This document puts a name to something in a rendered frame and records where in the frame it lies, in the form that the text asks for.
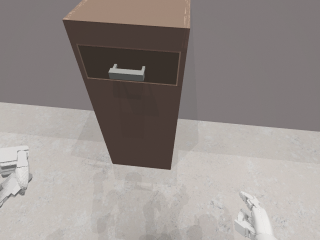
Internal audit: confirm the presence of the drawer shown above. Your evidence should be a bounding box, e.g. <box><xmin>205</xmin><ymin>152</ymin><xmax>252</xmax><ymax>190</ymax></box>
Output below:
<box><xmin>78</xmin><ymin>44</ymin><xmax>180</xmax><ymax>85</ymax></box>

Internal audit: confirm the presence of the handle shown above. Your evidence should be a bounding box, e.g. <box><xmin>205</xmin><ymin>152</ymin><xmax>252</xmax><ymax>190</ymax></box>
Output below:
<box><xmin>108</xmin><ymin>64</ymin><xmax>146</xmax><ymax>82</ymax></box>

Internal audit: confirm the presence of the cabinet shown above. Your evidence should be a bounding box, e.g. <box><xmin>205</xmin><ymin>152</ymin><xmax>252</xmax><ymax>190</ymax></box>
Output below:
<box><xmin>62</xmin><ymin>0</ymin><xmax>191</xmax><ymax>170</ymax></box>

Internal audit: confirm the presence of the robot right hand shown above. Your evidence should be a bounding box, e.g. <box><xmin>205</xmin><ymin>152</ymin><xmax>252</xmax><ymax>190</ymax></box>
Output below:
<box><xmin>234</xmin><ymin>191</ymin><xmax>274</xmax><ymax>240</ymax></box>

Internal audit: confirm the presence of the robot left hand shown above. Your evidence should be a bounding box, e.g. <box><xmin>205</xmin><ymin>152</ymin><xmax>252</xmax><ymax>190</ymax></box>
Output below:
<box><xmin>0</xmin><ymin>145</ymin><xmax>33</xmax><ymax>208</ymax></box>

